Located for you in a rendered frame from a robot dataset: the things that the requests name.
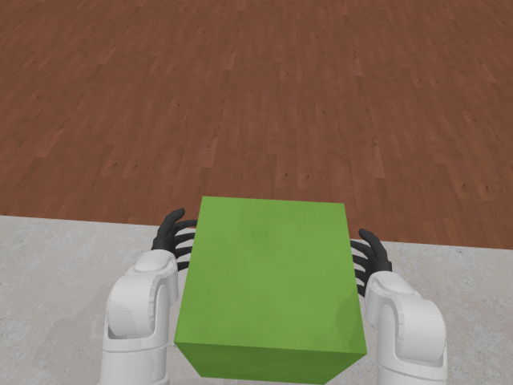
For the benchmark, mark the robot left hand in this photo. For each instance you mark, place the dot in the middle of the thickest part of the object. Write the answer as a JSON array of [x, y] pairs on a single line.
[[167, 240]]

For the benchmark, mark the robot right hand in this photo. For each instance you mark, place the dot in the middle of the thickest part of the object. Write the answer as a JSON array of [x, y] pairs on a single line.
[[377, 258]]

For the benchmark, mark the left robot forearm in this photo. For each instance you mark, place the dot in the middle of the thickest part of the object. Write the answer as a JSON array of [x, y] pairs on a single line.
[[136, 324]]

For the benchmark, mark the carton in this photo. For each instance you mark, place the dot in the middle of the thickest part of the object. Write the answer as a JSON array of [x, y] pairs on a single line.
[[271, 293]]

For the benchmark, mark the right robot forearm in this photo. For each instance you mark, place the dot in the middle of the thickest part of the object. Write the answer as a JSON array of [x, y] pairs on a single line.
[[411, 332]]

